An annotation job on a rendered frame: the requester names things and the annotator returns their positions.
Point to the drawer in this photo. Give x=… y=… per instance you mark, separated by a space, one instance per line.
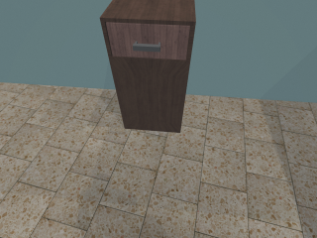
x=173 y=40

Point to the handle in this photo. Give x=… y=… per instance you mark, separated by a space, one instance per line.
x=146 y=47

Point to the cabinet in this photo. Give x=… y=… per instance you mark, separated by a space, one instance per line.
x=151 y=92

